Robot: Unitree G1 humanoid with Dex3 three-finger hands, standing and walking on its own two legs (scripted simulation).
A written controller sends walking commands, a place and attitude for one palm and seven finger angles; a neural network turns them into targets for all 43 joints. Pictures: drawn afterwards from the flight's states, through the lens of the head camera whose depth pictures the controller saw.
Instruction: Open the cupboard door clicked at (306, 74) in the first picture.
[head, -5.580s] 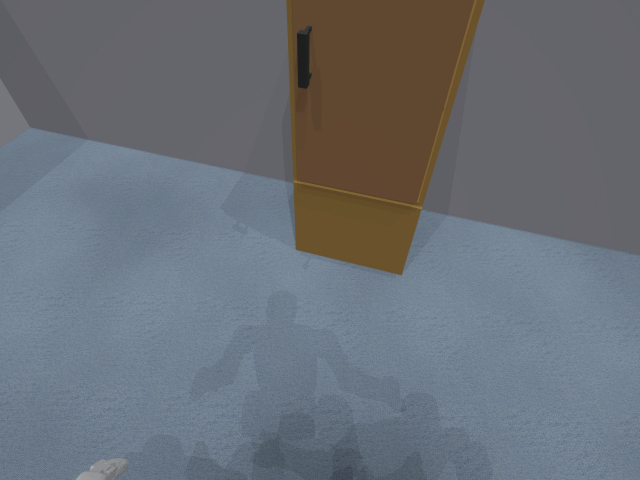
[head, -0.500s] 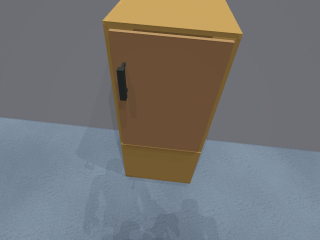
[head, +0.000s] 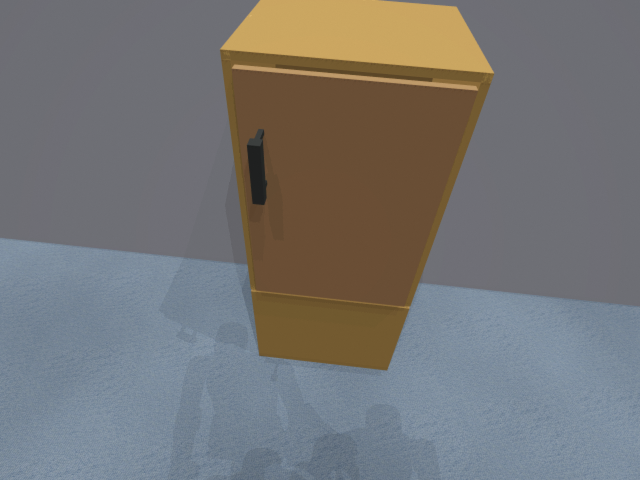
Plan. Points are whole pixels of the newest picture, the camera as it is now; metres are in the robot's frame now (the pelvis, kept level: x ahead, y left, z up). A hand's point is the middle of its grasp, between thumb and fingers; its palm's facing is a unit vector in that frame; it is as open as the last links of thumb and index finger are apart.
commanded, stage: shuffle to correct the standing spot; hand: left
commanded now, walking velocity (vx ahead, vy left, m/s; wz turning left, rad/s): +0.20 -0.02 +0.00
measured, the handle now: (259, 167) +0.63 +0.16 +0.05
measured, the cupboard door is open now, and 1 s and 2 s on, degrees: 0 0 0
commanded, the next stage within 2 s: come to a stop and stand still in 0.42 s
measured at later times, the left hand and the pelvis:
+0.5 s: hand out of the picture +0.00 +0.14 -0.18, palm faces +0.09 -0.98 -0.15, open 7.3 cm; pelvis +0.05 -0.01 -0.01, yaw -1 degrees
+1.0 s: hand out of the picture +0.15 +0.18 -0.18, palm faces -0.05 -0.97 -0.22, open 7.3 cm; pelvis +0.09 +0.00 +0.00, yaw -4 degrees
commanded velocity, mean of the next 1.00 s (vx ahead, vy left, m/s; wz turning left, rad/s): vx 0.04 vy -0.03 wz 0.00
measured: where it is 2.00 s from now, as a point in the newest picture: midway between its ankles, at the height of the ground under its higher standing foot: outside the picture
